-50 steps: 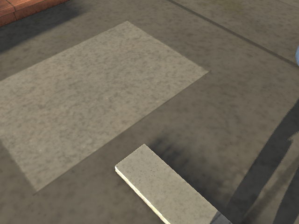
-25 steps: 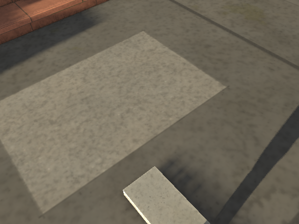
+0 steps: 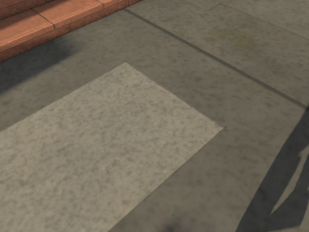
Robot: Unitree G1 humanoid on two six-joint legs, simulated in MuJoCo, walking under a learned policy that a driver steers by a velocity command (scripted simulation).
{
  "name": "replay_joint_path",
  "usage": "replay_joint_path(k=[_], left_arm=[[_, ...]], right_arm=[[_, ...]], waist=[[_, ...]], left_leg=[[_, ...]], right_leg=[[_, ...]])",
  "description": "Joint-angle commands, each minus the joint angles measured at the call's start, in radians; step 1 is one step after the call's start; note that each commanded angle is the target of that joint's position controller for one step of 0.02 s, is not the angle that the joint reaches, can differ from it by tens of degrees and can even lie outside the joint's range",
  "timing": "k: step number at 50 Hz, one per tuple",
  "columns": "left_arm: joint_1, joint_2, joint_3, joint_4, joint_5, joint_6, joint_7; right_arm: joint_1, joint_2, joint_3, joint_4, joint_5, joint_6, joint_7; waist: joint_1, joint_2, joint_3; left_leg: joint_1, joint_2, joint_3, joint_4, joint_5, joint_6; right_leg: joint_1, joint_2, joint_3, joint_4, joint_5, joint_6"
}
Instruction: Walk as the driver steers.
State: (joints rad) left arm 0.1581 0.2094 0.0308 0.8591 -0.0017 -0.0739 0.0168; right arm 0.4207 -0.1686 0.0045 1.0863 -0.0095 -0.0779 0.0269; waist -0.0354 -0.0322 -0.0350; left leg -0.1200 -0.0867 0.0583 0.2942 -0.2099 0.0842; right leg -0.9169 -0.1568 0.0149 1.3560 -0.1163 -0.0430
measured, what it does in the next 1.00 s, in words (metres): walks ahead: right foot 0.05 m higher, then left foot 0.05 m lower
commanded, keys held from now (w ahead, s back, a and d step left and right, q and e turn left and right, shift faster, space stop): w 1.00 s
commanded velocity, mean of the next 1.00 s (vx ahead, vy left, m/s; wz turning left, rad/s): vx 0.50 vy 0.00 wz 0.00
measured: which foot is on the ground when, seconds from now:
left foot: down 0.00-0.24, up 0.26-0.74, down 0.76-1.00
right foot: up 0.00-0.18, down 0.20-0.76, up 0.78-1.00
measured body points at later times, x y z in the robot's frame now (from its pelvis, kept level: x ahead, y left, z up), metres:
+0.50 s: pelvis +0.26 -0.04 +0.05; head +0.27 -0.04 +0.50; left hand +0.27 +0.21 -0.09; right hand +0.42 -0.30 -0.05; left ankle +0.37 +0.11 -0.63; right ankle +0.27 -0.14 -0.69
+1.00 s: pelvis +0.51 +0.06 +0.00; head +0.53 +0.08 +0.45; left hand +0.65 +0.32 -0.13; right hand +0.49 -0.18 -0.13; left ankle +0.47 +0.13 -0.74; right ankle +0.59 -0.11 -0.66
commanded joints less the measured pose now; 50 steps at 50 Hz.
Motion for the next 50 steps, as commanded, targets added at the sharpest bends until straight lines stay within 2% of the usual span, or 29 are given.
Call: replay_joint_path(k=[1, 3, 7, 9, 10, 11, 12, 13, 14, 15, 16, 17, 19, 21, 24, 25, 30, 34, 36, 37, 38, 39, 40, 41, 42, 43, 45, 46, 50], left_arm=[[-0.107, 0.016, -0.012, -0.091, 0.008, -0.02, 0.003], [-0.153, 0.016, -0.014, -0.104, -0.007, -0.025, -0.004], [-0.252, 0.021, -0.013, -0.137, -0.022, -0.05, -0.046], [-0.186, 0.047, 0.0, -0.133, -0.025, -0.058, -0.062], [-0.065, 0.08, 0.019, -0.098, -0.026, -0.06, -0.065], [0.125, 0.154, 0.051, -0.039, -0.028, -0.066, -0.065], [0.329, 0.235, 0.085, 0.006, -0.014, -0.055, -0.055], [0.396, 0.24, 0.083, 0.03, -0.007, -0.045, -0.034], [0.266, 0.19, 0.057, 0.018, -0.002, -0.054, -0.029], [0.153, 0.125, 0.036, -0.006, -0.004, -0.056, -0.03], [0.09, 0.082, 0.024, 0.001, 0.002, -0.061, -0.041], [0.046, 0.051, 0.017, 0.007, 0.004, -0.065, -0.051], [0.018, 0.041, 0.017, 0.028, 0.002, -0.064, -0.058], [0.058, 0.076, 0.027, 0.055, -0.004, -0.062, -0.045], [0.092, 0.147, 0.049, 0.059, -0.007, -0.052, -0.023], [0.11, 0.166, 0.055, 0.068, -0.002, -0.056, -0.022], [0.153, 0.178, 0.067, 0.106, -0.032, -0.055, -0.01], [0.156, 0.193, 0.077, 0.106, -0.023, -0.041, -0.004], [0.146, 0.19, 0.076, 0.106, -0.024, -0.025, -0.007], [0.15, 0.164, 0.067, 0.108, -0.016, -0.02, -0.013], [0.136, 0.118, 0.052, 0.096, -0.001, -0.022, -0.018], [0.154, 0.042, 0.03, 0.078, 0.026, -0.032, -0.025], [0.274, 0.048, 0.027, 0.085, -0.013, -0.06, -0.028], [0.182, 0.097, 0.034, 0.046, -0.054, -0.077, -0.021], [0.05, 0.162, 0.044, 0.014, -0.062, -0.078, -0.013], [0.016, 0.16, 0.046, 0.01, -0.045, -0.062, 0.001], [0.043, 0.13, 0.046, 0.016, -0.01, -0.038, 0.002], [0.05, 0.118, 0.047, 0.017, -0.007, -0.028, -0.001], [-0.076, 0.08, 0.039, -0.03, -0.002, -0.018, -0.008]], right_arm=[[-0.022, -0.154, -0.022, -0.077, 0.0, -0.019, -0.025], [0.045, -0.173, -0.029, -0.067, 0.009, -0.021, -0.027], [0.114, -0.15, -0.024, -0.059, 0.011, 0.008, -0.028], [0.084, -0.159, -0.023, -0.075, -0.001, 0.014, -0.026], [0.066, -0.153, -0.019, -0.081, -0.001, 0.014, -0.028], [0.097, -0.093, -0.002, -0.095, -0.01, 0.005, -0.024], [0.124, -0.074, 0.01, -0.107, 0.015, -0.016, -0.016], [0.025, -0.096, 0.004, -0.137, 0.027, -0.048, -0.004], [-0.058, -0.165, -0.023, -0.177, 0.051, -0.066, 0.001], [-0.144, -0.191, -0.031, -0.214, 0.056, -0.067, -0.003], [-0.162, -0.159, -0.031, -0.223, 0.045, -0.055, -0.008], [-0.137, -0.136, -0.037, -0.217, 0.031, -0.036, -0.018], [-0.073, -0.098, -0.041, -0.196, 0.042, -0.003, -0.027], [-0.129, -0.11, -0.047, -0.215, 0.034, 0.002, -0.027], [-0.227, -0.087, -0.038, -0.226, 0.017, -0.001, -0.016], [-0.243, -0.102, -0.044, -0.224, 0.016, -0.003, -0.009], [-0.376, -0.153, -0.055, -0.263, 0.03, -0.008, 0.013], [-0.4, -0.174, -0.056, -0.259, 0.04, -0.007, 0.024], [-0.318, -0.183, -0.065, -0.215, 0.033, -0.013, 0.021], [-0.189, -0.211, -0.084, -0.161, 0.028, -0.016, 0.017], [-0.018, -0.251, -0.101, -0.104, 0.017, -0.02, 0.014], [0.033, -0.286, -0.093, -0.096, 0.008, -0.021, 0.018], [0.076, -0.339, -0.105, -0.11, 0.012, -0.018, 0.015], [0.082, -0.335, -0.116, -0.093, 0.027, -0.02, 0.016], [0.001, -0.258, -0.094, -0.125, 0.021, -0.028, 0.017], [-0.099, -0.221, -0.075, -0.155, -0.001, -0.032, 0.019], [-0.159, -0.192, -0.064, -0.16, -0.008, -0.042, 0.012], [-0.13, -0.172, -0.06, -0.142, -0.004, -0.042, 0.005], [-0.036, -0.191, -0.066, -0.104, 0.005, -0.035, -0.03]], waist=[[0.007, 0.046, 0.082], [-0.016, 0.071, 0.071], [-0.032, 0.108, 0.11], [0.036, 0.178, 0.054], [0.104, 0.201, -0.011], [0.164, 0.135, -0.145], [0.216, -0.016, -0.339], [0.242, -0.188, -0.398], [0.19, -0.2, -0.257], [0.15, -0.108, -0.134], [0.098, -0.016, -0.061], [0.049, 0.011, -0.026], [-0.005, -0.015, 0.034], [-0.013, -0.001, 0.064], [0.007, -0.017, 0.04], [0.013, -0.02, 0.034], [0.042, -0.044, 0.059], [0.06, -0.009, 0.084], [0.022, 0.056, 0.056], [-0.021, 0.098, -0.003], [-0.084, 0.185, -0.088], [-0.042, 0.356, -0.09], [-0.024, 0.424, -0.19], [-0.04, 0.328, -0.183], [-0.048, 0.186, -0.094], [-0.013, 0.093, -0.047], [0.042, 0.118, -0.009], [0.045, 0.126, -0.007], [0.017, 0.078, 0.025]], left_leg=[[-0.104, 0.266, -0.173, -0.177, 0.303, 0.128], [-0.009, 0.277, -0.156, -0.176, 0.38, 0.123], [0.171, 0.315, -0.145, -0.113, 0.46, 0.129], [0.149, 0.316, -0.113, -0.011, 0.758, 0.118], [0.145, 0.293, -0.089, 0.113, 0.939, 0.106], [-0.073, 0.235, -0.058, 0.381, 1.006, 0.057], [-0.354, 0.119, -0.005, 0.758, 0.663, -0.016], [-0.533, 0.024, -0.11, 0.997, -0.108, -0.006], [-0.662, 0.069, -0.204, 1.124, -0.17, 0.017], [-0.67, 0.126, -0.183, 1.104, -0.115, 0.034], [-0.61, 0.172, -0.163, 1.037, -0.08, 0.04], [-0.521, 0.202, -0.154, 0.965, -0.066, 0.041], [-0.441, 0.208, -0.132, 0.894, -0.074, 0.033], [-0.479, 0.209, -0.105, 0.775, 0.033, 0.019], [-0.354, 0.152, -0.015, 0.472, 0.175, -0.014], [-0.341, 0.151, -0.024, 0.438, 0.269, -0.022], [-0.459, 0.213, -0.138, 0.236, 0.322, -0.021], [-0.419, 0.22, -0.13, 0.17, 0.248, -0.022], [-0.259, 0.188, -0.072, 0.092, 0.256, -0.013], [-0.098, 0.153, -0.035, 0.092, 0.234, -0.003], [0.133, 0.223, -0.101, 0.164, 0.305, 0.023], [0.247, 0.32, -0.255, 0.258, 0.578, 0.03], [0.421, 0.442, -0.515, 0.181, 0.474, 0.184], [0.396, 0.492, -0.674, 0.047, 0.08, 0.251], [0.288, 0.464, -0.638, -0.003, -0.03, 0.214], [0.163, 0.438, -0.571, -0.027, 0.011, 0.182], [0.02, 0.388, -0.44, -0.042, 0.256, 0.152], [0.012, 0.359, -0.377, -0.056, 0.313, 0.132], [0.06, 0.317, -0.244, -0.097, 0.501, 0.101]], right_leg=[[0.04, 0.003, -0.035, -0.262, 0.101, 0.023], [0.075, 0.038, -0.075, -0.36, 0.101, 0.025], [0.067, 0.081, -0.11, -0.535, 0.039, -0.012], [0.283, 0.15, -0.158, -0.579, -0.072, -0.054], [0.444, 0.194, -0.173, -0.62, -0.072, -0.079], [0.815, 0.13, -0.05, -0.614, -0.013, -0.155], [1.134, -0.077, 0.35, -0.788, -0.342, -0.273], [1.242, -0.207, 0.726, -1.052, -0.475, -0.321], [1.143, -0.214, 0.707, -1.096, -0.421, -0.281], [0.973, -0.196, 0.544, -1.095, -0.309, -0.247], [0.817, -0.168, 0.418, -1.121, -0.195, -0.218], [0.698, -0.124, 0.314, -1.15, -0.132, -0.184], [0.583, -0.076, 0.174, -1.211, -0.086, -0.17], [0.591, -0.048, 0.098, -1.245, -0.046, -0.177], [0.557, 0.005, -0.013, -1.256, 0.007, -0.169], [0.581, -0.003, -0.019, -1.239, 0.041, -0.168], [0.8, -0.101, 0.037, -1.153, -0.045, -0.129], [0.827, -0.123, 0.058, -1.031, -0.114, -0.104], [0.784, -0.069, 0.021, -0.884, -0.128, -0.075], [0.737, 0.0, -0.021, -0.71, -0.108, -0.059], [0.567, 0.074, -0.073, -0.414, -0.241, -0.028], [0.314, 0.145, -0.061, -0.076, -0.518, -0.008], [0.101, 0.204, 0.01, 0.05, -0.496, 0.003], [-0.021, 0.142, 0.032, 0.091, -0.411, 0.0], [-0.042, 0.088, 0.039, 0.067, -0.311, -0.02], [0.006, 0.05, 0.031, 0.038, -0.219, -0.023], [0.118, 0.008, 0.068, -0.119, -0.111, -0.01], [0.145, 0.005, 0.064, -0.176, -0.091, -0.008], [0.123, 0.03, 0.029, -0.447, 0.071, 0.017]])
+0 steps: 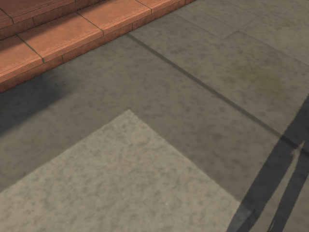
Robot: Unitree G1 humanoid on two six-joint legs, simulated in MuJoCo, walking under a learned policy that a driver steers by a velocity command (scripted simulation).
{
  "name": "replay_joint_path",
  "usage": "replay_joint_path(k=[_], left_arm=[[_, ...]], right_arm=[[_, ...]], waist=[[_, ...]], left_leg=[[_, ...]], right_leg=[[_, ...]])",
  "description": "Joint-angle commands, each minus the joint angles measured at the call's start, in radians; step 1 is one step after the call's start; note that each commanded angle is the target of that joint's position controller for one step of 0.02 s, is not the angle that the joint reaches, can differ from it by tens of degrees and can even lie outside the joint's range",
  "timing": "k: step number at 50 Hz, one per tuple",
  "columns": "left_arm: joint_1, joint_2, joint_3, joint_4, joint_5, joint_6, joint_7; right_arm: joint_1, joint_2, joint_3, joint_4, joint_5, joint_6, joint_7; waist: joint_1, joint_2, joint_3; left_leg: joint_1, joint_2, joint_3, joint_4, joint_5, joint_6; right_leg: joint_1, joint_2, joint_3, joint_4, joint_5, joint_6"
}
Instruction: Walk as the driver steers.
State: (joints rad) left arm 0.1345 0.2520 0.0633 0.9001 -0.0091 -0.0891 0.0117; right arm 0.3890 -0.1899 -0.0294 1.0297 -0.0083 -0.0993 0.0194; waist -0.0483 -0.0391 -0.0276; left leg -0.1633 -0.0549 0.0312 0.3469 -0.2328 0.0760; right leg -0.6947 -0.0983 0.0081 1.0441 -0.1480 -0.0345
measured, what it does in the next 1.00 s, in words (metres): walks ahead: right foot, then left foot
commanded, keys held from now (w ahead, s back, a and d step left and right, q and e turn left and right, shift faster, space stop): w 1.00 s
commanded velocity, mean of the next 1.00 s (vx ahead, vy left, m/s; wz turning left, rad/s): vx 0.50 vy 0.00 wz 0.00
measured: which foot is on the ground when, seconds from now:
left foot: down 0.00-0.32, up 0.34-0.84, down 0.86-1.00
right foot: up 0.00-0.28, down 0.30-0.86, up 0.88-1.00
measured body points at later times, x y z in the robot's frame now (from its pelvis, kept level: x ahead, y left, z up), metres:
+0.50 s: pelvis +0.28 -0.05 +0.00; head +0.30 -0.05 +0.44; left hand +0.35 +0.21 -0.14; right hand +0.36 -0.32 -0.14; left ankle +0.27 +0.11 -0.66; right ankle +0.31 -0.12 -0.75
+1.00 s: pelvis +0.55 +0.03 -0.01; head +0.57 +0.04 +0.44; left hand +0.59 +0.30 -0.15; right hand +0.65 -0.23 -0.13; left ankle +0.59 +0.12 -0.75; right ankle +0.47 -0.13 -0.65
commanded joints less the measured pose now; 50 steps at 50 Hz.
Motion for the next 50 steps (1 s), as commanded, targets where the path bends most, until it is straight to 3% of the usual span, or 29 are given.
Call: replay_joint_path(k=[1, 5, 10, 12, 13, 14, 15, 16, 17, 18, 19, 20, 21, 23, 24, 26, 28, 32, 37, 40, 41, 42, 43, 44, 45, 46, 47, 48, 50], left_arm=[[-0.083, 0.027, 0.003, -0.08, 0.004, -0.003, -0.007], [-0.218, 0.008, -0.008, -0.112, -0.011, -0.005, -0.027], [-0.328, 0.011, -0.015, -0.153, -0.017, -0.015, -0.054], [-0.292, 0.035, -0.006, -0.149, -0.015, -0.021, -0.061], [-0.237, 0.058, 0.005, -0.135, -0.012, -0.023, -0.059], [-0.115, 0.093, 0.024, -0.101, -0.01, -0.022, -0.054], [0.082, 0.14, 0.046, -0.044, -0.005, -0.019, -0.045], [0.264, 0.223, 0.068, -0.009, 0.017, -0.013, -0.034], [0.284, 0.194, 0.053, 0.006, 0.007, -0.005, -0.033], [0.214, 0.14, 0.036, 0.0, -0.004, -0.003, -0.032], [0.11, 0.104, 0.024, -0.025, -0.003, -0.005, -0.029], [0.042, 0.074, 0.014, -0.03, 0.005, -0.012, -0.037], [0.008, 0.043, 0.004, -0.03, 0.014, -0.021, -0.041], [0.018, 0.039, 0.001, -0.01, 0.017, -0.024, -0.047], [0.04, 0.055, 0.004, 0.003, 0.016, -0.025, -0.044], [0.077, 0.099, 0.013, 0.018, 0.017, -0.025, -0.029], [0.118, 0.114, 0.016, 0.032, 0.015, -0.021, -0.015], [0.193, 0.121, 0.016, 0.059, 0.001, -0.013, -0.005], [0.277, 0.133, 0.022, 0.105, -0.007, 0.001, -0.004], [0.268, 0.154, 0.033, 0.116, -0.011, 0.013, 0.0], [0.242, 0.16, 0.034, 0.11, -0.012, 0.018, 0.001], [0.224, 0.142, 0.027, 0.104, -0.012, 0.021, 0.001], [0.215, 0.107, 0.011, 0.079, 0.001, 0.02, 0.0], [0.316, -0.01, -0.024, 0.07, 0.005, -0.002, -0.009], [0.283, 0.057, -0.009, 0.083, -0.009, -0.026, -0.014], [0.197, 0.123, 0.01, 0.055, -0.033, -0.039, -0.017], [0.145, 0.121, 0.011, 0.044, -0.035, -0.04, -0.012], [0.117, 0.112, 0.017, 0.041, -0.021, -0.033, -0.004], [0.152, 0.072, 0.021, 0.047, -0.014, -0.006, 0.001]], right_arm=[[0.003, -0.169, -0.032, -0.045, 0.006, -0.011, -0.028], [0.066, -0.157, -0.028, -0.021, 0.014, -0.004, -0.039], [0.125, -0.157, -0.04, 0.017, 0.014, 0.021, -0.042], [0.095, -0.175, -0.049, 0.01, 0.012, 0.028, -0.045], [0.079, -0.188, -0.054, 0.005, 0.013, 0.031, -0.045], [0.058, -0.189, -0.054, 0.0, 0.012, 0.036, -0.044], [0.02, -0.178, -0.048, -0.02, 0.006, 0.035, -0.039], [0.081, -0.105, -0.027, -0.039, -0.003, 0.021, -0.03], [0.134, -0.051, -0.007, -0.02, 0.011, -0.006, -0.016], [0.054, -0.143, -0.033, -0.038, 0.036, -0.028, -0.008], [-0.046, -0.173, -0.041, -0.074, 0.055, -0.035, -0.01], [-0.096, -0.16, -0.045, -0.087, 0.049, -0.032, -0.019], [-0.093, -0.153, -0.056, -0.084, 0.032, -0.018, -0.029], [-0.039, -0.095, -0.053, -0.078, 0.026, 0.009, -0.037], [-0.045, -0.086, -0.054, -0.083, 0.026, 0.016, -0.04], [-0.122, -0.104, -0.06, -0.113, 0.016, 0.022, -0.044], [-0.203, -0.107, -0.061, -0.14, 0.009, 0.022, -0.041], [-0.344, -0.087, -0.051, -0.177, 0.016, 0.016, -0.029], [-0.48, -0.092, -0.038, -0.227, 0.028, 0.01, -0.004], [-0.456, -0.124, -0.045, -0.237, 0.032, -0.002, 0.012], [-0.386, -0.146, -0.056, -0.219, 0.031, -0.006, 0.012], [-0.238, -0.188, -0.08, -0.17, 0.026, -0.008, 0.008], [-0.04, -0.265, -0.105, -0.125, 0.013, -0.009, 0.0], [0.061, -0.35, -0.124, -0.098, 0.011, -0.002, 0.001], [0.061, -0.257, -0.095, -0.102, 0.014, -0.001, 0.004], [-0.035, -0.21, -0.079, -0.118, 0.018, -0.003, 0.003], [-0.127, -0.181, -0.067, -0.141, 0.015, -0.003, 0.004], [-0.184, -0.151, -0.058, -0.148, 0.008, -0.003, 0.008], [-0.203, -0.117, -0.048, -0.138, -0.001, -0.008, 0.013]], waist=[[0.023, 0.086, 0.025], [-0.019, 0.106, 0.076], [-0.032, 0.102, 0.129], [0.007, 0.121, 0.097], [0.039, 0.143, 0.049], [0.104, 0.152, -0.023], [0.187, 0.145, -0.137], [0.195, -0.025, -0.304], [0.167, -0.201, -0.408], [0.17, -0.119, -0.281], [0.139, -0.06, -0.14], [0.099, 0.027, -0.047], [0.06, 0.032, -0.021], [0.021, -0.012, -0.003], [0.016, -0.02, 0.013], [0.024, -0.015, 0.041], [0.044, -0.007, 0.051], [0.087, -0.014, 0.064], [0.13, -0.02, 0.105], [0.093, -0.047, 0.09], [0.048, -0.055, 0.051], [-0.02, -0.037, -0.036], [-0.088, 0.045, -0.185], [-0.055, 0.298, -0.316], [-0.071, 0.264, -0.336], [-0.052, 0.213, -0.196], [-0.021, 0.143, -0.114], [0.006, 0.103, -0.048], [0.056, 0.138, -0.018]], left_leg=[[0.105, 0.269, -0.184, -0.161, 0.534, 0.094], [0.116, 0.231, -0.112, -0.207, 0.462, 0.062], [0.295, 0.298, -0.119, -0.156, 0.494, 0.093], [0.321, 0.305, -0.106, -0.08, 0.693, 0.082], [0.323, 0.3, -0.101, -0.015, 0.86, 0.074], [0.298, 0.273, -0.079, 0.116, 0.99, 0.058], [0.134, 0.235, -0.064, 0.326, 0.917, 0.034], [-0.238, 0.105, -0.02, 0.708, 0.474, -0.025], [-0.466, -0.023, -0.104, 0.995, -0.314, -0.051], [-0.565, 0.046, -0.178, 1.076, -0.297, -0.029], [-0.579, 0.101, -0.139, 1.046, -0.207, -0.019], [-0.54, 0.142, -0.11, 0.976, -0.134, -0.02], [-0.472, 0.176, -0.113, 0.906, -0.091, -0.02], [-0.388, 0.198, -0.109, 0.828, -0.067, -0.027], [-0.392, 0.203, -0.099, 0.793, -0.05, -0.035], [-0.459, 0.214, -0.091, 0.696, 0.042, -0.055], [-0.511, 0.215, -0.089, 0.577, 0.162, -0.065], [-0.485, 0.176, -0.059, 0.346, 0.328, -0.068], [-0.497, 0.145, -0.042, 0.212, 0.265, -0.057], [-0.418, 0.122, -0.028, 0.16, 0.153, -0.017], [-0.305, 0.092, -0.001, 0.135, 0.141, 0.001], [-0.101, 0.064, 0.018, 0.117, 0.154, 0.029], [0.209, 0.205, -0.14, 0.146, 0.19, 0.095], [0.568, 0.435, -0.584, 0.06, 0.035, 0.251], [0.57, 0.445, -0.729, -0.033, -0.034, 0.245], [0.447, 0.412, -0.581, -0.043, -0.026, 0.194], [0.298, 0.373, -0.453, -0.067, 0.048, 0.165], [0.165, 0.334, -0.366, -0.104, 0.113, 0.149], [0.036, 0.284, -0.27, -0.162, 0.162, 0.133]], right_leg=[[-0.08, -0.016, 0.023, -0.214, 0.153, 0.007], [0.002, 0.035, -0.032, -0.426, 0.281, -0.005], [-0.056, 0.046, -0.033, -0.522, 0.188, -0.037], [0.039, 0.077, -0.057, -0.544, 0.117, -0.063], [0.144, 0.11, -0.081, -0.54, 0.088, -0.076], [0.318, 0.14, -0.101, -0.559, 0.096, -0.1], [0.629, 0.088, -0.038, -0.522, 0.15, -0.143], [1.048, -0.163, 0.317, -0.51, 0.133, -0.269], [1.185, -0.319, 0.709, -0.677, 0.047, -0.375], [1.066, -0.276, 0.642, -0.723, -0.054, -0.321], [0.881, -0.24, 0.478, -0.758, -0.032, -0.278], [0.7, -0.199, 0.372, -0.804, 0.038, -0.253], [0.594, -0.158, 0.296, -0.833, 0.08, -0.225], [0.479, -0.125, 0.227, -0.884, 0.076, -0.219], [0.45, -0.12, 0.2, -0.903, 0.088, -0.225], [0.446, -0.12, 0.171, -0.932, 0.105, -0.232], [0.48, -0.112, 0.144, -0.938, 0.135, -0.215], [0.532, -0.08, 0.074, -0.928, 0.154, -0.17], [0.671, -0.132, 0.08, -0.87, 0.14, -0.167], [0.733, -0.17, 0.096, -0.791, 0.249, -0.145], [0.727, -0.157, 0.078, -0.717, 0.391, -0.129], [0.689, -0.105, 0.036, -0.552, 0.523, -0.104], [0.507, -0.045, -0.018, -0.262, 0.38, -0.066], [0.092, 0.133, -0.054, 0.112, -0.138, 0.007], [-0.024, 0.122, 0.095, 0.245, -0.418, -0.009], [-0.098, 0.066, 0.095, 0.288, -0.352, -0.029], [-0.072, 0.012, 0.066, 0.254, -0.258, -0.032], [-0.032, -0.018, 0.054, 0.191, -0.193, -0.028], [0.074, -0.051, 0.056, 0.11, -0.125, -0.022]])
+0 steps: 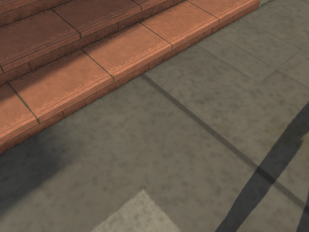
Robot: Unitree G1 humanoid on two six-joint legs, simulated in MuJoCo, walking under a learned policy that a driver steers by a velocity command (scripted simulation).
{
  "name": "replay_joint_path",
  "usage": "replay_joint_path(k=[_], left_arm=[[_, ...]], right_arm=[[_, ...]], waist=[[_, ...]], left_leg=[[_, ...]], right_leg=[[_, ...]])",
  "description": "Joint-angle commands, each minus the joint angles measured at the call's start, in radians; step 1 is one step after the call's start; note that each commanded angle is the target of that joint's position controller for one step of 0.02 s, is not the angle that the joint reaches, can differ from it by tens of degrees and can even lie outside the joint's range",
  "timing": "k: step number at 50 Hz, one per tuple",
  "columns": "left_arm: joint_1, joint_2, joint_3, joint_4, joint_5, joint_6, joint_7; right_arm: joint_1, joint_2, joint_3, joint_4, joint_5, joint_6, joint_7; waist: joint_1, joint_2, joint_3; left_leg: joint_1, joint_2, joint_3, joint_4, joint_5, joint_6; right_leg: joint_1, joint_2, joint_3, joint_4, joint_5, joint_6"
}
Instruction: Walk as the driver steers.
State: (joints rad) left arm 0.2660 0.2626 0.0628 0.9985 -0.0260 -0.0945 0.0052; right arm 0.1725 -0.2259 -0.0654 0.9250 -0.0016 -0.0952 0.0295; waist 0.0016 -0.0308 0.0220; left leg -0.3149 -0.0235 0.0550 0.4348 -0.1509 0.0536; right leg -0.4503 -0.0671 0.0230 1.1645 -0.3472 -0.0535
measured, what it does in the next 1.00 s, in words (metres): walks ahead, turning left: right foot, then left foot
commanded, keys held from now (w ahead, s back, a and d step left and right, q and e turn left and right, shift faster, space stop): w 0.10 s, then w+e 0.02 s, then q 0.88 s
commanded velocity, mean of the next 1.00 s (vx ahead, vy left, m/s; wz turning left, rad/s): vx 0.18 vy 0.00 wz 0.38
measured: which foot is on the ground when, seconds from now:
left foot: down 0.00-0.36, up 0.38-0.78, down 0.80-1.00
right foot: up 0.00-0.32, down 0.34-0.78, up 0.80-1.00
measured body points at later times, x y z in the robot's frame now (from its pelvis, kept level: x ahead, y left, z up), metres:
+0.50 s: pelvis +0.20 -0.04 -0.01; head +0.25 -0.06 +0.44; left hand +0.34 +0.23 -0.11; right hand +0.29 -0.32 -0.16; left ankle +0.12 +0.08 -0.66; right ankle +0.32 -0.14 -0.74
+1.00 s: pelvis +0.22 +0.00 +0.01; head +0.23 +0.04 +0.45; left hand +0.24 +0.32 -0.12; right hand +0.43 -0.23 -0.09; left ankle +0.19 +0.08 -0.74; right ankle +0.30 -0.14 -0.66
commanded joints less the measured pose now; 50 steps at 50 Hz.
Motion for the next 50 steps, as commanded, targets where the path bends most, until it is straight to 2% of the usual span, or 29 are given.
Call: replay_joint_path(k=[1, 4, 6, 9, 11, 14, 16, 17, 18, 19, 20, 21, 22, 24, 25, 27, 31, 34, 36, 38, 39, 40, 41, 42, 43, 44, 45, 47, 50], left_arm=[[0.029, 0.044, 0.02, -0.048, 0.005, 0.009, 0.009], [-0.058, 0.048, 0.025, -0.082, 0.016, 0.019, 0.012], [-0.116, 0.04, 0.024, -0.1, 0.017, 0.019, 0.007], [-0.222, 0.017, 0.014, -0.133, 0.027, 0.012, 0.0], [-0.272, 0.016, 0.009, -0.146, 0.025, 0.01, -0.006], [-0.296, 0.054, 0.014, -0.166, 0.024, 0.004, -0.012], [-0.209, 0.101, 0.029, -0.146, 0.031, -0.005, -0.009], [-0.118, 0.139, 0.044, -0.116, 0.041, -0.009, -0.002], [-0.007, 0.207, 0.057, -0.105, 0.062, -0.012, 0.008], [0.002, 0.241, 0.057, -0.117, 0.057, 0.004, 0.011], [-0.003, 0.186, 0.043, -0.145, 0.04, 0.02, 0.006], [-0.071, 0.134, 0.03, -0.165, 0.035, 0.029, 0.01], [-0.135, 0.109, 0.021, -0.171, 0.035, 0.037, 0.017], [-0.216, 0.095, 0.015, -0.175, 0.051, 0.049, 0.024], [-0.234, 0.1, 0.017, -0.173, 0.061, 0.052, 0.026], [-0.24, 0.108, 0.021, -0.165, 0.062, 0.05, 0.034], [-0.252, 0.145, 0.032, -0.162, 0.047, 0.06, 0.053], [-0.257, 0.172, 0.04, -0.16, 0.036, 0.076, 0.053], [-0.248, 0.183, 0.044, -0.153, 0.023, 0.087, 0.049], [-0.249, 0.178, 0.044, -0.147, 0.007, 0.1, 0.044], [-0.212, 0.147, 0.04, -0.129, 0.002, 0.109, 0.04], [-0.183, 0.091, 0.029, -0.129, 0.02, 0.115, 0.028], [-0.246, 0.09, 0.032, -0.185, 0.04, 0.107, 0.033], [-0.328, 0.117, 0.04, -0.208, 0.04, 0.101, 0.037], [-0.307, 0.127, 0.046, -0.206, 0.025, 0.101, 0.038], [-0.267, 0.136, 0.053, -0.179, 0.028, 0.101, 0.046], [-0.253, 0.15, 0.059, -0.166, 0.038, 0.1, 0.053], [-0.239, 0.137, 0.06, -0.166, 0.036, 0.094, 0.048], [-0.259, 0.109, 0.05, -0.179, 0.025, 0.086, 0.046]], right_arm=[[0.032, -0.09, -0.013, -0.023, -0.005, -0.014, 0.001], [0.088, -0.136, -0.022, 0.001, -0.005, -0.017, -0.018], [0.114, -0.139, -0.021, 0.012, -0.005, -0.012, -0.03], [0.144, -0.133, -0.013, 0.026, 0.0, -0.001, -0.037], [0.185, -0.148, -0.016, 0.043, 0.004, 0.01, -0.04], [0.184, -0.165, -0.025, 0.046, 0.016, 0.029, -0.05], [0.138, -0.173, -0.033, 0.03, 0.024, 0.037, -0.059], [0.124, -0.158, -0.03, 0.014, 0.023, 0.039, -0.06], [0.121, -0.114, -0.016, -0.025, 0.007, 0.038, -0.061], [0.308, 0.001, 0.013, -0.002, 0.001, 0.037, -0.057], [0.338, -0.087, -0.004, 0.003, 0.022, 0.042, -0.056], [0.243, -0.149, -0.026, -0.018, 0.039, 0.056, -0.06], [0.183, -0.146, -0.03, -0.036, 0.037, 0.077, -0.071], [0.173, -0.134, -0.044, -0.051, 0.022, 0.123, -0.085], [0.181, -0.118, -0.044, -0.06, 0.019, 0.134, -0.087], [0.181, -0.101, -0.047, -0.08, 0.018, 0.141, -0.088], [0.104, -0.101, -0.044, -0.13, 0.014, 0.144, -0.071], [0.073, -0.119, -0.045, -0.151, 0.015, 0.148, -0.053], [0.069, -0.129, -0.05, -0.162, 0.013, 0.153, -0.042], [0.123, -0.133, -0.056, -0.149, 0.008, 0.156, -0.034], [0.156, -0.158, -0.067, -0.139, 0.001, 0.157, -0.036], [0.174, -0.249, -0.089, -0.15, -0.002, 0.155, -0.052], [0.141, -0.343, -0.097, -0.193, -0.016, 0.144, -0.058], [0.133, -0.307, -0.09, -0.197, -0.039, 0.115, -0.053], [0.081, -0.289, -0.084, -0.204, -0.031, 0.092, -0.054], [0.023, -0.264, -0.079, -0.219, -0.011, 0.083, -0.056], [-0.011, -0.235, -0.069, -0.23, 0.004, 0.082, -0.059], [0.004, -0.202, -0.055, -0.234, 0.005, 0.084, -0.066], [0.044, -0.209, -0.057, -0.233, 0.01, 0.087, -0.076]], waist=[[0.012, 0.127, -0.059], [0.006, 0.096, -0.016], [-0.004, 0.094, -0.004], [-0.023, 0.093, 0.023], [-0.043, 0.104, 0.014], [-0.035, 0.13, 0.001], [0.019, 0.14, -0.043], [0.054, 0.111, -0.097], [0.075, 0.002, -0.238], [0.007, -0.25, -0.388], [0.032, -0.223, -0.485], [0.033, -0.138, -0.365], [0.016, -0.088, -0.26], [-0.024, -0.113, -0.148], [-0.035, -0.128, -0.121], [-0.042, -0.12, -0.109], [-0.03, -0.095, -0.133], [-0.026, -0.1, -0.132], [-0.028, -0.099, -0.125], [-0.059, -0.078, -0.123], [-0.066, -0.024, -0.104], [-0.041, 0.222, -0.061], [-0.028, 0.359, -0.016], [-0.057, 0.255, -0.047], [-0.018, 0.225, -0.052], [0.007, 0.175, -0.065], [0.014, 0.164, -0.078], [0.02, 0.151, -0.116], [0.002, 0.153, -0.119]], left_leg=[[0.164, 0.246, -0.267, -0.268, 0.111, 0.163], [0.168, 0.252, -0.223, -0.305, 0.184, 0.177], [0.194, 0.246, -0.181, -0.315, 0.197, 0.165], [0.142, 0.189, -0.103, -0.272, 0.425, 0.132], [0.154, 0.181, -0.097, -0.229, 0.464, 0.124], [0.228, 0.207, -0.16, -0.128, 0.469, 0.107], [0.255, 0.204, -0.202, -0.027, 0.458, 0.074], [0.227, 0.146, -0.186, 0.084, 0.448, 0.042], [0.076, 0.063, -0.141, 0.318, 0.187, 0.0], [-0.225, -0.066, -0.08, 0.66, -0.562, -0.064], [-0.263, -0.028, -0.17, 0.806, -0.606, -0.071], [-0.332, 0.016, -0.146, 0.849, -0.522, -0.078], [-0.353, 0.053, -0.117, 0.83, -0.449, -0.088], [-0.253, 0.096, -0.107, 0.794, -0.355, -0.103], [-0.207, 0.089, -0.083, 0.781, -0.322, -0.101], [-0.188, 0.091, -0.063, 0.717, -0.284, -0.096], [-0.14, 0.113, -0.048, 0.531, -0.204, -0.085], [-0.069, 0.099, -0.012, 0.416, -0.186, -0.067], [-0.029, 0.09, 0.005, 0.322, -0.187, -0.045], [0.078, 0.056, 0.04, 0.149, -0.106, -0.002], [0.143, 0.05, -0.004, 0.043, -0.056, 0.038], [0.216, 0.241, -0.299, -0.107, 0.132, 0.124], [0.183, 0.411, -0.587, -0.155, 0.224, 0.284], [0.139, 0.384, -0.553, -0.166, 0.189, 0.301], [0.149, 0.329, -0.464, -0.159, 0.166, 0.242], [0.159, 0.285, -0.406, -0.138, 0.141, 0.181], [0.159, 0.269, -0.379, -0.126, 0.169, 0.153], [0.162, 0.243, -0.353, -0.111, 0.256, 0.154], [0.224, 0.229, -0.366, -0.098, 0.252, 0.159]], right_leg=[[-0.16, -0.085, 0.033, -0.036, 0.089, 0.003], [-0.243, -0.091, 0.029, -0.169, 0.201, 0.03], [-0.277, -0.087, 0.028, -0.274, 0.302, 0.04], [-0.167, -0.033, -0.016, -0.48, 0.407, 0.049], [-0.102, 0.01, -0.032, -0.555, 0.438, 0.055], [-0.072, 0.033, 0.004, -0.639, 0.401, 0.04], [0.036, 0.044, 0.012, -0.713, 0.4, 0.016], [0.18, 0.037, 0.001, -0.76, 0.528, -0.004], [0.454, -0.119, 0.118, -0.684, 0.903, -0.054], [0.769, -0.399, 0.36, -0.623, 1.202, -0.219], [0.729, -0.404, 0.456, -0.701, 0.909, -0.25], [0.611, -0.348, 0.366, -0.753, 0.671, -0.213], [0.479, -0.298, 0.29, -0.799, 0.487, -0.176], [0.221, -0.245, 0.178, -0.89, 0.249, -0.159], [0.143, -0.226, 0.128, -0.924, 0.217, -0.161], [0.117, -0.229, 0.067, -0.949, 0.236, -0.178], [0.154, -0.259, 0.001, -0.961, 0.25, -0.185], [0.174, -0.273, -0.041, -0.957, 0.225, -0.166], [0.205, -0.284, -0.053, -0.93, 0.192, -0.143], [0.191, -0.26, -0.093, -0.852, 0.131, -0.088], [0.14, -0.215, -0.134, -0.746, 0.07, -0.026], [-0.042, -0.095, -0.247, -0.459, -0.076, 0.075], [-0.265, 0.049, -0.173, -0.236, -0.308, 0.135], [-0.261, 0.05, -0.026, -0.087, -0.286, 0.115], [-0.278, 0.041, 0.009, -0.056, -0.18, 0.096], [-0.274, 0.029, 0.025, -0.054, -0.103, 0.087], [-0.265, 0.026, 0.03, -0.054, -0.056, 0.088], [-0.216, 0.046, 0.029, -0.032, 0.002, 0.093], [-0.221, 0.059, 0.042, -0.166, 0.037, 0.105]])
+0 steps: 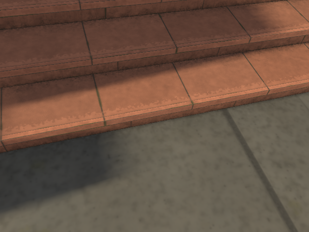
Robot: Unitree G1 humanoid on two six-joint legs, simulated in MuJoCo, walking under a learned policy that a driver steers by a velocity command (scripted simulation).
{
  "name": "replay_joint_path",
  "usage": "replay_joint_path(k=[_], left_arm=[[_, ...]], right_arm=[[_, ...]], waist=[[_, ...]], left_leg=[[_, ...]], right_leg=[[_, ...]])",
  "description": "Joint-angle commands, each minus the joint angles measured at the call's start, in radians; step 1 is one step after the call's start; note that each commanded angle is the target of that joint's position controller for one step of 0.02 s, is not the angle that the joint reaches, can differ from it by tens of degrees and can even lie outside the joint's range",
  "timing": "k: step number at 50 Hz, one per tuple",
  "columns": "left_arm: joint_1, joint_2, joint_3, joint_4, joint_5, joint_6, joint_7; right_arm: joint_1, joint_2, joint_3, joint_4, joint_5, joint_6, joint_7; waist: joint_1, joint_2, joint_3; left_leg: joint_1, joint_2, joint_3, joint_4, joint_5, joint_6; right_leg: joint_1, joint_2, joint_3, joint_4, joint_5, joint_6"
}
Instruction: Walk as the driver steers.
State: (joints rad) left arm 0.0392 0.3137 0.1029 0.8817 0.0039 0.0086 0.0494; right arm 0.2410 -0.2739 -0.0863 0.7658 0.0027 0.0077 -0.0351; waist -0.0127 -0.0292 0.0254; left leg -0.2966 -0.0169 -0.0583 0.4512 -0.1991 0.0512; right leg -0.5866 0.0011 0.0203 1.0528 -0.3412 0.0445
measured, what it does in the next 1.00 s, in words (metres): steps on the spot, turning left: right foot, then left foot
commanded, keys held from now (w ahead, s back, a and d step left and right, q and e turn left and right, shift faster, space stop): q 1.00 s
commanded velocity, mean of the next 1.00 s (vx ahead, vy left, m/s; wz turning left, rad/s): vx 0.00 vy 0.00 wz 0.60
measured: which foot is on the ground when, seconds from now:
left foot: down 0.00-0.26, up 0.28-0.66, down 0.68-1.00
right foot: up 0.00-0.24, down 0.26-0.68, up 0.70-1.00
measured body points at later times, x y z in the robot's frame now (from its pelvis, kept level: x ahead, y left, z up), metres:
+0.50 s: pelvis +0.01 -0.03 +0.00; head +0.05 -0.04 +0.45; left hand +0.05 +0.28 -0.11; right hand +0.23 -0.28 -0.11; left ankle -0.04 +0.11 -0.67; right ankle +0.04 -0.15 -0.75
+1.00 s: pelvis -0.01 +0.03 +0.00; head +0.01 +0.07 +0.44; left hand -0.04 +0.36 -0.12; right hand +0.29 -0.12 -0.07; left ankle -0.04 +0.11 -0.75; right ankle +0.10 -0.10 -0.69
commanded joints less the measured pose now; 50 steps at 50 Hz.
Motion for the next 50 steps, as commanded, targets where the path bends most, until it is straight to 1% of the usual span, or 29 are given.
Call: replay_joint_path(k=[1, 5, 9, 11, 12, 13, 14, 15, 16, 17, 18, 19, 20, 22, 26, 29, 31, 32, 33, 34, 35, 36, 37, 38, 39, 40, 42, 46, 50], left_arm=[[-0.045, 0.051, 0.007, -0.068, -0.005, -0.018, 0.0], [-0.056, 0.054, -0.001, -0.076, -0.01, -0.025, -0.016], [-0.012, 0.075, 0.001, -0.076, -0.018, -0.038, -0.031], [0.047, 0.08, 0.003, -0.066, -0.018, -0.048, -0.041], [0.09, 0.093, 0.009, -0.054, -0.014, -0.05, -0.045], [0.131, 0.148, 0.023, -0.049, 0.0, -0.047, -0.042], [0.1, 0.227, 0.035, -0.06, 0.015, -0.032, -0.032], [0.1, 0.191, 0.026, -0.075, 0.038, -0.033, -0.034], [0.046, 0.142, 0.011, -0.101, 0.033, -0.036, -0.029], [-0.003, 0.107, 0.004, -0.111, 0.021, -0.034, -0.025], [-0.019, 0.091, -0.002, -0.12, 0.008, -0.032, -0.021], [-0.015, 0.089, -0.006, -0.12, 0.001, -0.028, -0.016], [0.0, 0.094, -0.007, -0.117, 0.003, -0.023, -0.011], [0.049, 0.11, -0.003, -0.11, 0.008, -0.013, 0.0], [0.073, 0.162, 0.013, -0.117, 0.005, -0.002, -0.003], [0.064, 0.188, 0.022, -0.126, -0.006, 0.0, -0.018], [0.065, 0.197, 0.025, -0.125, -0.021, -0.003, -0.027], [0.053, 0.196, 0.026, -0.125, -0.032, -0.003, -0.029], [0.063, 0.177, 0.021, -0.117, -0.039, -0.004, -0.032], [0.128, 0.13, 0.01, -0.094, -0.027, -0.006, -0.039], [0.121, 0.05, -0.018, -0.135, 0.032, -0.009, -0.046], [0.033, 0.079, -0.011, -0.181, 0.021, -0.014, -0.037], [-0.009, 0.124, 0.003, -0.188, -0.004, -0.011, -0.03], [-0.001, 0.13, 0.007, -0.186, -0.014, -0.009, -0.025], [0.019, 0.132, 0.011, -0.165, -0.005, -0.006, -0.016], [0.036, 0.139, 0.015, -0.163, 0.003, -0.002, -0.013], [0.067, 0.127, 0.015, -0.162, 0.001, -0.004, -0.017], [0.041, 0.096, 0.004, -0.182, 0.0, -0.006, -0.018], [0.022, 0.089, -0.001, -0.199, -0.002, -0.015, -0.028]], right_arm=[[-0.018, -0.169, -0.039, -0.075, 0.007, -0.012, -0.015], [-0.033, -0.196, -0.048, -0.095, 0.003, 0.001, -0.015], [-0.072, -0.196, -0.046, -0.12, 0.007, 0.013, -0.005], [-0.107, -0.192, -0.042, -0.134, 0.018, 0.022, -0.008], [-0.12, -0.183, -0.038, -0.143, 0.023, 0.027, -0.012], [-0.097, -0.143, -0.027, -0.152, 0.017, 0.029, -0.014], [-0.027, -0.088, -0.017, -0.161, 0.015, 0.023, -0.01], [-0.033, -0.178, -0.041, -0.169, 0.005, 0.01, -0.005], [-0.025, -0.234, -0.061, -0.15, 0.011, 0.01, 0.0], [-0.013, -0.229, -0.066, -0.129, 0.014, 0.019, 0.0], [-0.007, -0.206, -0.063, -0.119, 0.012, 0.031, -0.003], [-0.013, -0.18, -0.055, -0.124, 0.013, 0.039, 0.0], [-0.03, -0.159, -0.048, -0.137, 0.018, 0.041, 0.004], [-0.089, -0.132, -0.034, -0.174, 0.025, 0.039, 0.008], [-0.127, -0.108, -0.014, -0.219, 0.015, 0.036, 0.024], [-0.109, -0.125, -0.018, -0.227, 0.017, 0.042, 0.038], [-0.088, -0.133, -0.025, -0.23, 0.018, 0.049, 0.047], [-0.059, -0.131, -0.028, -0.222, 0.017, 0.052, 0.051], [-0.018, -0.138, -0.037, -0.207, 0.016, 0.052, 0.05], [0.035, -0.184, -0.056, -0.193, 0.015, 0.051, 0.039], [0.074, -0.317, -0.085, -0.21, 0.01, 0.046, 0.019], [0.064, -0.313, -0.071, -0.237, -0.023, 0.019, 0.032], [0.046, -0.269, -0.06, -0.232, -0.027, -0.003, 0.042], [0.001, -0.244, -0.052, -0.224, -0.015, -0.015, 0.04], [-0.044, -0.216, -0.044, -0.228, -0.001, -0.015, 0.034], [-0.077, -0.205, -0.036, -0.234, 0.007, -0.011, 0.028], [-0.085, -0.195, -0.028, -0.246, -0.002, -0.009, 0.018], [-0.064, -0.203, -0.03, -0.245, 0.001, -0.006, 0.006], [-0.066, -0.22, -0.037, -0.252, 0.0, 0.005, 0.006]], waist=[[0.008, 0.16, -0.118], [-0.008, 0.187, -0.108], [0.0, 0.2, -0.122], [0.037, 0.196, -0.133], [0.059, 0.179, -0.137], [0.05, 0.079, -0.168], [-0.025, -0.207, -0.146], [0.004, -0.236, -0.14], [-0.012, -0.144, -0.115], [-0.028, -0.108, -0.09], [-0.025, -0.098, -0.074], [-0.015, -0.103, -0.057], [-0.006, -0.106, -0.047], [0.032, -0.127, -0.047], [0.062, -0.144, -0.081], [0.055, -0.155, -0.082], [0.04, -0.155, -0.078], [0.016, -0.146, -0.08], [-0.004, -0.122, -0.089], [-0.012, -0.007, -0.115], [0.009, 0.325, -0.136], [-0.038, 0.309, -0.187], [-0.051, 0.204, -0.167], [-0.02, 0.181, -0.123], [0.0, 0.138, -0.108], [0.019, 0.153, -0.096], [0.035, 0.168, -0.119], [0.016, 0.166, -0.112], [0.0, 0.178, -0.097]], left_leg=[[0.215, 0.218, -0.264, -0.112, 0.274, 0.162], [0.158, 0.207, -0.316, -0.103, 0.212, 0.177], [0.145, 0.194, -0.396, -0.064, 0.316, 0.174], [0.141, 0.161, -0.413, -0.021, 0.341, 0.139], [0.1, 0.126, -0.397, 0.01, 0.281, 0.1], [-0.018, 0.062, -0.333, 0.127, 0.085, 0.049], [-0.248, -0.12, -0.132, 0.331, -0.35, -0.015], [-0.323, -0.089, -0.106, 0.558, -0.476, -0.058], [-0.322, -0.047, -0.116, 0.678, -0.4, -0.074], [-0.325, -0.033, -0.099, 0.722, -0.33, -0.089], [-0.341, -0.025, -0.087, 0.758, -0.275, -0.105], [-0.35, -0.019, -0.074, 0.786, -0.237, -0.119], [-0.345, -0.013, -0.042, 0.768, -0.207, -0.128], [-0.368, 0.011, -0.003, 0.668, -0.174, -0.144], [-0.265, 0.062, 0.047, 0.458, -0.18, -0.143], [-0.148, 0.055, 0.102, 0.331, -0.168, -0.116], [-0.092, 0.048, 0.117, 0.224, -0.135, -0.084], [-0.033, 0.036, 0.133, 0.127, -0.071, -0.06], [0.06, 0.012, 0.141, 0.024, 0.008, -0.029], [0.219, 0.035, 0.062, -0.055, 0.179, 0.012], [0.408, 0.315, -0.32, -0.048, 0.612, 0.125], [0.319, 0.43, -0.483, -0.074, 0.63, 0.314], [0.288, 0.376, -0.403, -0.099, 0.523, 0.298], [0.247, 0.314, -0.324, -0.103, 0.419, 0.236], [0.221, 0.268, -0.284, -0.104, 0.328, 0.186], [0.175, 0.243, -0.26, -0.11, 0.322, 0.171], [0.148, 0.217, -0.247, -0.121, 0.323, 0.174], [0.171, 0.2, -0.282, -0.116, 0.24, 0.179], [0.128, 0.188, -0.348, -0.101, 0.135, 0.185]], right_leg=[[-0.074, -0.005, 0.049, -0.113, 0.035, 0.013], [0.046, 0.017, 0.051, -0.278, 0.016, 0.027], [0.159, 0.037, 0.055, -0.406, -0.016, 0.015], [0.258, 0.04, 0.045, -0.577, 0.075, -0.003], [0.354, 0.017, 0.041, -0.695, 0.201, -0.02], [0.5, -0.127, 0.144, -0.721, 0.29, -0.07], [0.596, -0.336, 0.374, -0.719, 0.555, -0.2], [0.53, -0.455, 0.496, -0.743, 0.607, -0.335], [0.5, -0.411, 0.402, -0.736, 0.572, -0.326], [0.479, -0.333, 0.292, -0.725, 0.509, -0.271], [0.477, -0.288, 0.225, -0.725, 0.45, -0.239], [0.467, -0.272, 0.183, -0.73, 0.465, -0.24], [0.456, -0.252, 0.135, -0.743, 0.465, -0.243], [0.516, -0.255, 0.097, -0.756, 0.463, -0.258], [0.546, -0.293, 0.04, -0.75, 0.483, -0.267], [0.5, -0.309, -0.001, -0.736, 0.49, -0.254], [0.498, -0.325, -0.01, -0.699, 0.465, -0.23], [0.483, -0.321, -0.03, -0.658, 0.444, -0.203], [0.444, -0.3, -0.063, -0.589, 0.393, -0.16], [0.337, -0.247, -0.133, -0.437, 0.273, -0.088], [0.029, -0.113, -0.211, -0.09, -0.243, 0.012], [-0.085, -0.023, -0.043, 0.11, -0.373, 0.031], [-0.096, -0.045, 0.015, 0.184, -0.306, 0.019], [-0.1, -0.061, 0.03, 0.168, -0.213, 0.002], [-0.092, -0.074, 0.041, 0.133, -0.139, -0.001], [-0.06, -0.068, 0.04, 0.117, -0.086, 0.003], [-0.009, -0.04, 0.036, 0.111, -0.015, 0.013], [-0.006, -0.016, 0.051, -0.076, 0.012, 0.033], [0.06, 0.006, 0.065, -0.227, -0.008, 0.036]])
Velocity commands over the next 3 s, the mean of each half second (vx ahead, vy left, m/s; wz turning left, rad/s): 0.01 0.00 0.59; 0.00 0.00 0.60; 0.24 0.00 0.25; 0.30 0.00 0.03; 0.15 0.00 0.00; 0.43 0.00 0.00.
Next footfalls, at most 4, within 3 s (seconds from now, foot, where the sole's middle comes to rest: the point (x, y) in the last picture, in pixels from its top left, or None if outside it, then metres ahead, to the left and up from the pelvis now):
0.26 right None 0.08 -0.14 -0.78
0.68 left None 0.00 0.13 -0.78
1.18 right None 0.12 -0.05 -0.78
1.60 left None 0.12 0.31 -0.78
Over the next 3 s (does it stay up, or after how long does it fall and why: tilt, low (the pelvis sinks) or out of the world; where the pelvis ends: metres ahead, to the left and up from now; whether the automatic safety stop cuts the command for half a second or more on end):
stays up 0.46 0.45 -0.01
